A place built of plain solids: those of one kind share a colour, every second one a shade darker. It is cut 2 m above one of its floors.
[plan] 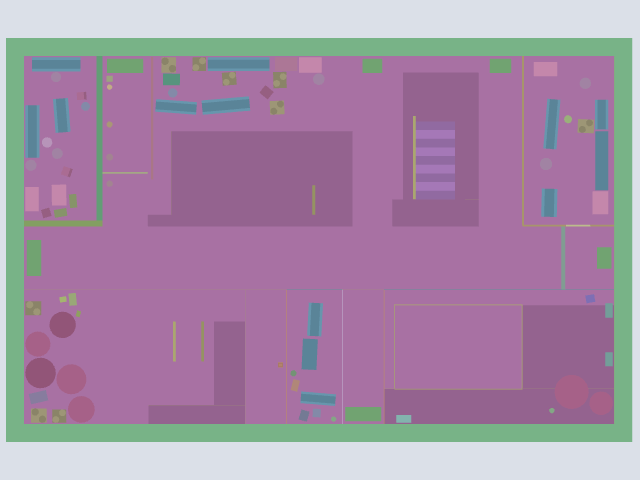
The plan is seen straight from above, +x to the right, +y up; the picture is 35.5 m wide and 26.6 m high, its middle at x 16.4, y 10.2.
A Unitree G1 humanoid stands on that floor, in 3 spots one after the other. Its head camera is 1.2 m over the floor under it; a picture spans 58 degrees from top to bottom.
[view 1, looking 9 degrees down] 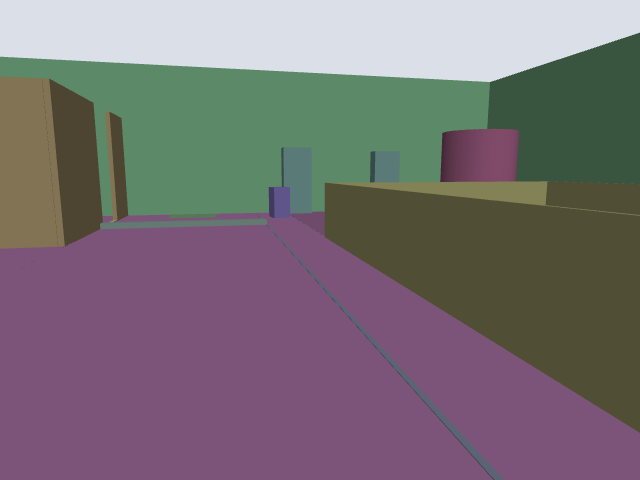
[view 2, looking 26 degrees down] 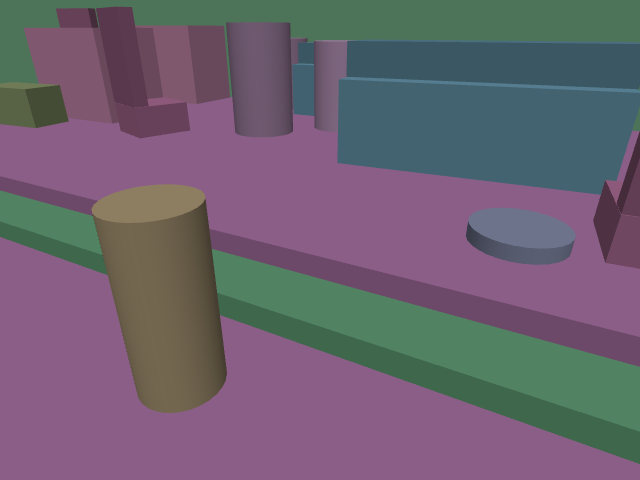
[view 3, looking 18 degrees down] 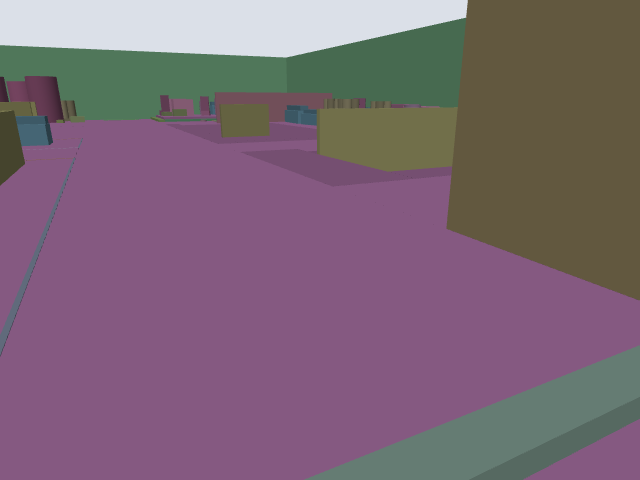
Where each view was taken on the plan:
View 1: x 19.94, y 8.48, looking -13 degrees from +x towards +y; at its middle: floor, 7.68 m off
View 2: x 5.60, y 17.65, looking -152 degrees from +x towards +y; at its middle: floor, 2.19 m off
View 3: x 30.70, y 8.07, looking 154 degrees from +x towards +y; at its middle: floor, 3.88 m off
